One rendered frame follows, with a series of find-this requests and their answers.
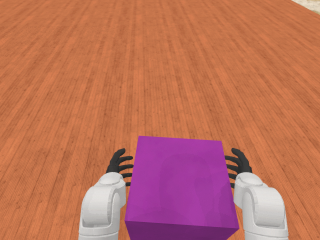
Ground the carton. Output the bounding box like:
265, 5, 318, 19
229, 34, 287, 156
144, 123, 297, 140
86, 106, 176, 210
124, 135, 240, 240

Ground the robot left forearm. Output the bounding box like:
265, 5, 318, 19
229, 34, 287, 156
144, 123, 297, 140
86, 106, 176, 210
78, 172, 126, 240

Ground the robot right hand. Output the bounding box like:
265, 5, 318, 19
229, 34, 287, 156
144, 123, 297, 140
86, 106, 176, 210
224, 148, 253, 189

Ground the robot left hand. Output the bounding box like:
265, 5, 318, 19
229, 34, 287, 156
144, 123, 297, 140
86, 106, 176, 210
106, 148, 134, 187

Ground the robot right forearm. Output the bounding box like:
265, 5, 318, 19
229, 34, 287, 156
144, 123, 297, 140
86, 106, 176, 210
233, 172, 289, 240

